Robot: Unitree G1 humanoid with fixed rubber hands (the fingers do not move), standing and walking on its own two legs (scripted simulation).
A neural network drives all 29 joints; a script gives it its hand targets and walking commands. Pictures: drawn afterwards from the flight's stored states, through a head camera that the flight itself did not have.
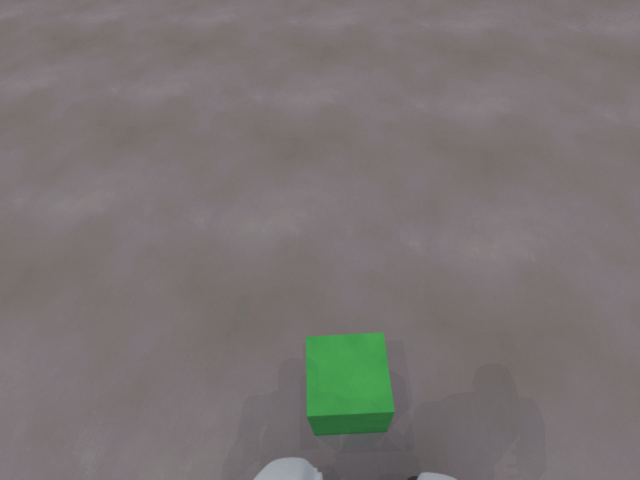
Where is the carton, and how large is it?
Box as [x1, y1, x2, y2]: [306, 332, 394, 435]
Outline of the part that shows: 383,332 306,337 307,417 315,435 386,431 394,411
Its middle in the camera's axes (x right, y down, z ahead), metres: +0.08 +0.42 +1.08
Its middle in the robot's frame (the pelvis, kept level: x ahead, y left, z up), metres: +0.40 +0.01 -0.65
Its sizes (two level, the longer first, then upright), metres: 0.210 0.200 0.250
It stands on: the floor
